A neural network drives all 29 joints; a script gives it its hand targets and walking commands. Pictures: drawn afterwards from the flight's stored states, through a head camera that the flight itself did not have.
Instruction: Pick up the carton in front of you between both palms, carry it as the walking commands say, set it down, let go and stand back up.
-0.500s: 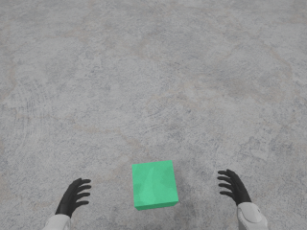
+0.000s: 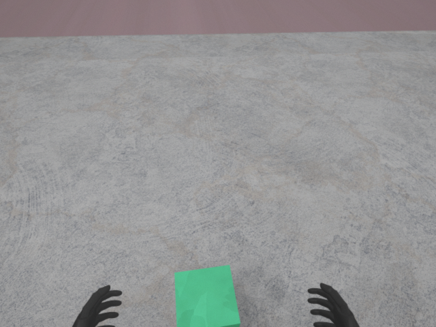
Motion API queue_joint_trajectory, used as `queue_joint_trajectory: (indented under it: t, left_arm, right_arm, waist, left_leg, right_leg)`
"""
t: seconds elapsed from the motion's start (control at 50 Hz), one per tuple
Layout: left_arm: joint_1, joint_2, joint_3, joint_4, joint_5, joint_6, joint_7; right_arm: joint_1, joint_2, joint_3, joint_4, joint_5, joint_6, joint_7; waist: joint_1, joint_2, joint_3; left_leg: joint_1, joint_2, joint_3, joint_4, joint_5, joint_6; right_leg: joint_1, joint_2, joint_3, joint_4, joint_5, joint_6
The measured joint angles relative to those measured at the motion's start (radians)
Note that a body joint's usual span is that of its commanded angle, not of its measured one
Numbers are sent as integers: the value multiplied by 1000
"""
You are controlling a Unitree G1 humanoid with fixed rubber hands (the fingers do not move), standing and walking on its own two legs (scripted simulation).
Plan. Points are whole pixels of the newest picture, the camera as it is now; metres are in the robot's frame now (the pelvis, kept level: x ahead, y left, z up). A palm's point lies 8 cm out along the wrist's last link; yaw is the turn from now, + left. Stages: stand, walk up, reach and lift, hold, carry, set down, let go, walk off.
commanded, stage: let go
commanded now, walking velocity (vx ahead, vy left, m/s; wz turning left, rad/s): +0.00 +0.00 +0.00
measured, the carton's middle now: (205, 306) +0.36 +0.02 -0.65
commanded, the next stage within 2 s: stand in 0.12 s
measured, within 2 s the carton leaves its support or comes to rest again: neither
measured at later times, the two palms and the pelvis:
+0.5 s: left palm out of the picture +0.14 +0.30 -0.10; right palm out of the picture +0.14 -0.28 -0.08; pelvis +0.01 +0.02 +0.00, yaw +0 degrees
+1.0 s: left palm out of the picture +0.11 +0.32 -0.10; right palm out of the picture +0.11 -0.28 -0.09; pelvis +0.01 +0.02 +0.00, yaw +0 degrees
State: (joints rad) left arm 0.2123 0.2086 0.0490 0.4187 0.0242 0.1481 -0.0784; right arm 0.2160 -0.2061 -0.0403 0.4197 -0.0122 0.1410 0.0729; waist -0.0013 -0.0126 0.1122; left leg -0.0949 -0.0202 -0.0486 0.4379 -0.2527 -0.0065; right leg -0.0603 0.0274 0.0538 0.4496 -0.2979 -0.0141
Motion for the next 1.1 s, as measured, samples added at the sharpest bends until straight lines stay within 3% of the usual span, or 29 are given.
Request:
queue_joint_trajectory:
  t: [0.12, 0.24, 0.52, 1.1]
  left_arm:
    - [1, 11, -13, -43, 3, 73, 42]
    - [-15, 72, -4, 115, 13, -52, 92]
    - [-15, 130, -12, 316, 14, -133, 99]
    - [-41, 160, -38, 485, 2, -152, 101]
  right_arm:
    - [12, -3, 5, 24, 11, -24, -29]
    - [-8, -57, 6, 189, -29, -90, -77]
    - [-39, -128, -2, 339, -29, -138, -94]
    - [-73, -156, 25, 515, -13, -149, -91]
  waist:
    - [1, 8, -6]
    - [7, -1, -79]
    - [-1, -16, -105]
    - [0, -7, -97]
  left_leg:
    - [-11, -7, -6, 36, -17, 6]
    - [-99, -3, -1, 81, -35, 7]
    - [-103, -5, 13, 59, -34, 21]
    - [-46, -12, 19, -29, 22, 28]
  right_leg:
    - [-3, -5, -8, 24, -14, 5]
    - [-85, -1, -7, 54, -23, 9]
    - [-83, -9, 3, 13, -10, 22]
    - [-30, -24, 4, -65, 40, 31]
